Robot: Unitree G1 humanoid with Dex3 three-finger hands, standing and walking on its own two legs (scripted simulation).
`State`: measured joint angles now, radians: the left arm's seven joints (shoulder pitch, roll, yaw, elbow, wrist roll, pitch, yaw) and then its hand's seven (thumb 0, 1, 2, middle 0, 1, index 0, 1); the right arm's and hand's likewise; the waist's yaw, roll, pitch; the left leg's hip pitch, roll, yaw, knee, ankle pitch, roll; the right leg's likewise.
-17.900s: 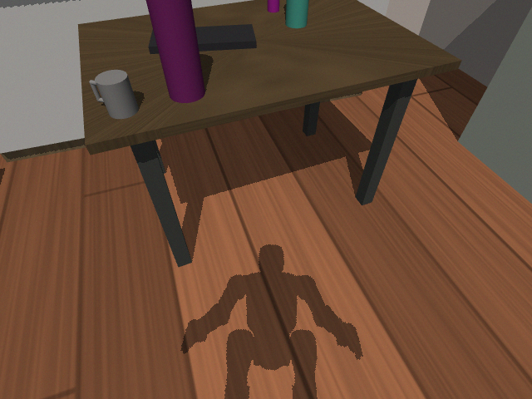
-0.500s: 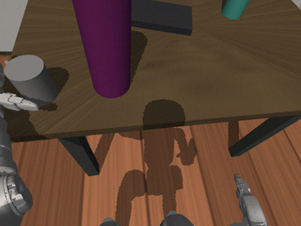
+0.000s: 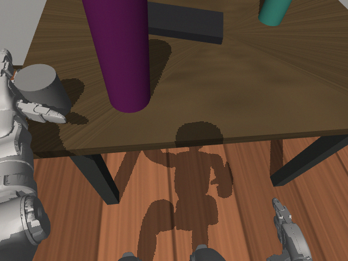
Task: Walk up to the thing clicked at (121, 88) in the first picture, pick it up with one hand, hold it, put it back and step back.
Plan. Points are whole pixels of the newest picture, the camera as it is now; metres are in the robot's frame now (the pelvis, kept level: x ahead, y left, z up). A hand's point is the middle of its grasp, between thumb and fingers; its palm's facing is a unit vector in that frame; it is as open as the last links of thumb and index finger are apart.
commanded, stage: rest palm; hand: left
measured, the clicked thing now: (40, 89) +0.50 +0.27 +0.08
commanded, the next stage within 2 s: close in 0.02 s
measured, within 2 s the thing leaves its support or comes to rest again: leaves its support in 1.28 s
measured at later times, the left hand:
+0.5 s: hand (37, 82) +0.50 +0.26 +0.11, palm faces +0.26 -0.97 +0.01, open 15.7 cm
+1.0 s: hand (41, 88) +0.49 +0.25 +0.10, palm faces +0.25 -0.97 +0.00, open 11.0 cm
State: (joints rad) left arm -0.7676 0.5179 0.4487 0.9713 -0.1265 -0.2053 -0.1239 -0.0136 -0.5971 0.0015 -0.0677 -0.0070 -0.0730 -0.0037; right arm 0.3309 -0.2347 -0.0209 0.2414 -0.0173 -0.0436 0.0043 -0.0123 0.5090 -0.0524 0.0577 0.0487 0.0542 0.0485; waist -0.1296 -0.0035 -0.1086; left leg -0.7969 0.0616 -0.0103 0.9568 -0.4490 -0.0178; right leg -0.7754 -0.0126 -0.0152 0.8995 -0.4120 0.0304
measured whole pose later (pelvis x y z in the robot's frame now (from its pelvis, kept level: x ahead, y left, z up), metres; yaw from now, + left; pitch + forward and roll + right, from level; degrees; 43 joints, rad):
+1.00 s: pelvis +0.01 +0.01 +0.00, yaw +0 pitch +18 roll -2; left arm -0.75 0.48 0.41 0.94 -0.12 -0.21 -0.08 0.01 -0.62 0.62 -0.60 -0.91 -0.96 -0.94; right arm 0.36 -0.23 -0.03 0.20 -0.02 0.00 0.03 -0.01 0.50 -0.05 0.06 0.05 0.05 0.05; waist -0.12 0.01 -0.15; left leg -0.82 0.06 0.00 0.97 -0.46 -0.01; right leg -0.80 -0.02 -0.01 0.90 -0.42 0.04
